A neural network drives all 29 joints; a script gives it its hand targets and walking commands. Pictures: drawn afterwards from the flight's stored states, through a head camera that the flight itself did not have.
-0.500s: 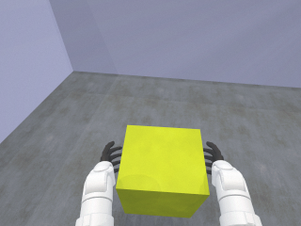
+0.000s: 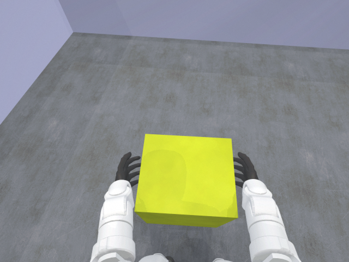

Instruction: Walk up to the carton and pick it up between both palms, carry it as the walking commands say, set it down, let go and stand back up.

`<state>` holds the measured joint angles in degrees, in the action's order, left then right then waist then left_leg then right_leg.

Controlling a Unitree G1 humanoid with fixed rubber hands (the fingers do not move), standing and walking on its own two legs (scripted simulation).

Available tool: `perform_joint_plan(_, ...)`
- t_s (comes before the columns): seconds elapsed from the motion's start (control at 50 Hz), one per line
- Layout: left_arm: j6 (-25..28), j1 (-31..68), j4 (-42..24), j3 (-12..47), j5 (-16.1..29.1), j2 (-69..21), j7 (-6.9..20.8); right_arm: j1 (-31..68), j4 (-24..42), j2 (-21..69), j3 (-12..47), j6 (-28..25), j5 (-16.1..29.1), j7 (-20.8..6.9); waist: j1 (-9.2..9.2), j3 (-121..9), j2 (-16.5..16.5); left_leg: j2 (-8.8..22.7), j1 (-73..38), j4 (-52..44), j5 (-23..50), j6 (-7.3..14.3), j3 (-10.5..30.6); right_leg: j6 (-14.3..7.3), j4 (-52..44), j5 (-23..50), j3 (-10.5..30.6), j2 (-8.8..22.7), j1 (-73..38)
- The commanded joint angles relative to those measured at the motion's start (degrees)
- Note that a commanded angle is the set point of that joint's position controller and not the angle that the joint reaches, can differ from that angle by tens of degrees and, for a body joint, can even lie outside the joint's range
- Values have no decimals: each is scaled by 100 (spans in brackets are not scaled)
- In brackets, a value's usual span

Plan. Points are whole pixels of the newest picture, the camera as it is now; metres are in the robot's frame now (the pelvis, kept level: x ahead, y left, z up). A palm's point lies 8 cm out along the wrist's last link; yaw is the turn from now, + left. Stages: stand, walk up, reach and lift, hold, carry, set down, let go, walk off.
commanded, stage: set down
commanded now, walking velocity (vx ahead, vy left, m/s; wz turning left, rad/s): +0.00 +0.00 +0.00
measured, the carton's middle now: (184, 185) +0.32 +0.03 -0.13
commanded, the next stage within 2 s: none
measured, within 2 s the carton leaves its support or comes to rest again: neither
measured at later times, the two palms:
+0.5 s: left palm (126, 200) +0.28 +0.20 -0.15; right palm (232, 194) +0.31 -0.11 -0.14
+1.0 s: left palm (132, 199) +0.31 +0.20 -0.24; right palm (222, 192) +0.34 -0.10 -0.23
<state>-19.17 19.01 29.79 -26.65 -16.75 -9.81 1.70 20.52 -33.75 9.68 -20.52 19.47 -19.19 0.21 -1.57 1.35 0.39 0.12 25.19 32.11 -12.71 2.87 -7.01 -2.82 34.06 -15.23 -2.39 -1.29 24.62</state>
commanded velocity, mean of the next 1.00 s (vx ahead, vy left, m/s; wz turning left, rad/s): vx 0.00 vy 0.00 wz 0.00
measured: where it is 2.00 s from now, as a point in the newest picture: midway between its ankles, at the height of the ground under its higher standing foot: outside the picture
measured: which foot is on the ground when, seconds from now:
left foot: down 0.00-1.00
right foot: down 0.00-1.00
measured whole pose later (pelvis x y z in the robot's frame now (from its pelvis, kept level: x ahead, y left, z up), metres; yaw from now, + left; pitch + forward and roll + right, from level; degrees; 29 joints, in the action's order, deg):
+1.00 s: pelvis -0.07 +0.01 -0.11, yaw +0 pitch +31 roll +0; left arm 5.2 39.3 45.3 -13.2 -0.2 4.2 -12.4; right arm 45.0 -48.2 -2.1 -2.0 -4.2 1.0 16.0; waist -1.7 6.3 1.5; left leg 0.9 77.8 62.9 -16.6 3.8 -6.4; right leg -2.3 65.0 -19.1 -1.6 -1.2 77.3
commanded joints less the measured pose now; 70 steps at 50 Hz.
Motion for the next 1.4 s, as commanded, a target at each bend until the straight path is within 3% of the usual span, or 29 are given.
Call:
perform_joint_plan(0.0, 951, 1905, 113, 2767, 340, -3832, 1081, 2553, 534, 4751, 2994, -1031, 880, -920, -738, -3250, 395, -329, -233, 834, 2913, 67, 1486, 155, 473, 2829, 1291, -212, 99)
perform_joint_plan(0.02, 1029, 2014, 148, 2872, 381, -3716, 1031, 2348, 413, 4566, 2834, -1170, 762, -869, -500, -3326, 253, -309, -216, 902, 2821, 59, 1494, 117, 548, 2666, 1246, -239, 332)
perform_joint_plan(0.1, 1390, 2069, 403, 2733, 329, -3209, 870, 2549, 350, 3796, 2741, -1631, 701, -693, -596, -3529, 5, -419, 221, 1132, 2432, -20, 1398, 78, 653, 2093, 1102, -322, 902)
perform_joint_plan(0.12, 1476, 2066, 388, 2430, 163, -2702, 746, 2802, 141, 3659, 2773, -1663, 792, -571, -904, -3164, 94, -379, 595, 1185, 2074, 37, 1408, 105, 847, 1647, 1128, -318, 1089)
perform_joint_plan(0.16, 1788, 2768, 62, 2581, 439, -2308, 625, 3060, 9, 3325, 2862, -1861, 886, -487, -943, -3578, 480, -429, 927, 1318, 1650, -26, 1227, 189, 978, 1310, 996, -452, 1180)
perform_joint_plan(0.24, 2112, 2921, -100, 2934, 817, -1897, 304, 2563, -220, 2972, 2921, -2176, 904, -129, -620, -3942, 348, -502, 1100, 1609, 1631, -32, 1235, 161, 1200, 1583, 1078, -492, 1121)
perform_joint_plan(0.26, 2214, 2503, 183, 2579, 738, -1379, 217, 2585, 72, 2501, 3058, -2315, 970, 10, -995, -4030, 354, -536, 1356, 1619, 1912, 19, 1193, 139, 1237, 1892, 1123, -414, 1091)
perform_joint_plan(0.32, 2368, 2965, 277, 2695, 1136, -923, -41, 2567, -303, 1707, 2607, -2440, 848, 422, -416, -3744, 449, -596, 1807, 1779, 913, -11, 1038, 141, 1307, 949, 1005, -500, 1269)
perform_joint_plan(0.38, 2549, 2803, 441, 2585, 1436, -222, -419, 2759, -131, 754, 2621, -2645, 1239, 701, -575, -3744, -17, -569, 1709, 1787, 542, -67, 1089, 67, 1573, 385, 885, -515, 1807)
perform_joint_plan(0.46, 2690, 2478, 548, 2665, 1749, -51, -769, 2463, -611, 208, 2514, -2702, 1393, 965, -179, -3276, 178, -455, 1554, 1787, 193, -52, 1315, 31, 1672, 7, 739, -526, 2410)
perform_joint_plan(0.48, 2724, 2344, 715, 2146, 1664, 410, -798, 2619, -676, 106, 2599, -2644, 1574, 958, -612, -3064, 171, -425, 1775, 1716, 149, -47, 1178, 20, 1543, -67, 812, -474, 2369)
perform_joint_plan(0.5, 2721, 2701, 800, 2377, 1737, 293, -835, 2642, -899, -54, 2507, -2657, 1561, 949, -291, -2813, 18, -429, 1783, 1740, 114, -58, 1271, -47, 1623, -54, 790, -495, 2660)
perform_joint_plan(0.54, 2695, 2751, 700, 1969, 1700, 550, -965, 3408, -548, -243, 2526, -2685, 1820, 950, -654, -3015, 89, -371, 1771, 1707, -359, -79, 1332, -45, 1723, -409, 885, -488, 2772)
perform_joint_plan(0.56, 2699, 2691, 1029, 1791, 1651, 746, -993, 3115, -711, -595, 2096, -2728, 1562, 1070, -338, -3072, 197, -395, 1901, 1760, -356, -116, 1286, 65, 1801, -318, 746, -472, 2716)
perform_joint_plan(0.62, 2895, 3628, 169, 2297, 2085, 421, -1055, 4315, 87, 69, 3038, -2853, 2419, 965, -891, -3924, 207, -379, 1949, 2033, 265, -36, 1303, 62, 2105, 199, 985, -519, 2778)
perform_joint_plan(0.68, 2829, 3343, 524, 2167, 2023, 692, -1106, 3393, -652, -478, 2351, -2789, 1969, 1207, -403, -4485, 129, -466, 2291, 2491, 773, -98, 1225, 67, 2416, 656, 924, -502, 2760)
perform_joint_plan(0.74, 2841, 3723, 309, 2296, 2161, 690, -1101, 3684, -330, -167, 2800, -2780, 2161, 1236, -670, -4915, 324, -468, 2494, 2674, 891, -73, 1197, 130, 2534, 517, 897, -552, 2931)
perform_joint_plan(0.8, 2863, 3918, 115, 2499, 2319, 639, -1045, 3734, -399, -238, 2683, -2703, 2075, 1195, -407, -5056, 300, -463, 2674, 2795, 629, -120, 1179, 98, 2661, 348, 855, -582, 3038)
perform_joint_plan(0.84, 2806, 4019, 419, 2583, 2279, 422, -1000, 4138, -307, -26, 2926, -2711, 2310, 1186, -680, -5368, 96, -483, 2806, 3050, 1164, -110, 1139, 83, 2800, 723, 979, -587, 3345)
perform_joint_plan(0.88, 2739, 3932, 707, 2461, 2350, 521, -995, 3798, -818, -37, 2620, -2570, 1906, 1263, -240, -4897, 432, -506, 3182, 3158, 521, -102, 1134, 163, 2773, 119, 816, -598, 3493)
perform_joint_plan(0.9, 2766, 3877, 797, 2055, 2167, 765, -1000, 3782, -763, 31, 2668, -2569, 2029, 1265, -732, -5567, 480, -468, 3248, 3194, 780, -70, 1015, 170, 2820, 452, 989, -589, 3086)
perform_joint_plan(0.98, 2691, 4083, 718, 2648, 2207, 376, -942, 4186, -680, 104, 2751, -2525, 2045, 1139, -350, -5091, 195, -488, 3426, 3256, 370, -92, 1234, 121, 3101, 85, 837, -622, 3909)
perform_joint_plan(1.02, 2732, 4301, 478, 2344, 2135, 729, -1024, 4604, -27, 95, 3097, -2611, 2274, 1202, -824, -6246, 296, -495, 3158, 3587, 964, -81, 1098, 172, 3294, 586, 884, -662, 3401)
perform_joint_plan(1.04, 2730, 4466, 211, 2538, 2317, 710, -977, 4576, 222, 13, 3005, -2588, 2138, 1234, -370, -6237, 540, -499, 3397, 3775, 1270, -51, 1172, 168, 3410, 1032, 860, -684, 3460)
perform_joint_plan(1.06, 2765, 4765, 216, 2544, 2333, 747, -985, 4870, 174, 245, 3139, -2575, 2353, 1204, -763, -6255, 483, -511, 3491, 3830, 1072, -37, 1078, 243, 3525, 658, 885, -655, 3704)
perform_joint_plan(1.2, 2619, 5101, 418, 2872, 2524, 493, -971, 5002, 1, 142, 3127, -2469, 2317, 1149, -274, -6017, 305, -542, 3676, 4211, 750, -50, 1153, 167, 3869, 234, 688, -692, 4338)
perform_joint_plan(1.24, 2621, 5867, -306, 3168, 2776, 558, -1004, 5199, -18, 248, 3169, -2387, 2584, 1168, -292, -6911, 105, -544, 3399, 4366, 841, -95, 1036, 129, 4147, 284, 639, -727, 4089)
perform_joint_plan(1.32, 2420, 5193, 1225, 2564, 2338, 503, -1060, 5175, -796, 50, 3027, -2262, 2341, 1064, -740, -5233, 254, -553, 4407, 4366, 342, -100, 1101, 150, 4232, -298, 716, -694, 5142)
perform_joint_plan(1.38, 2354, 5702, 1315, 2791, 2360, 79, -991, 5604, -1045, 294, 2795, -2215, 2340, 887, -426, -5200, 29, -568, 4179, 4584, -29, -118, 1361, 142, 4624, -699, 679, -702, 5974)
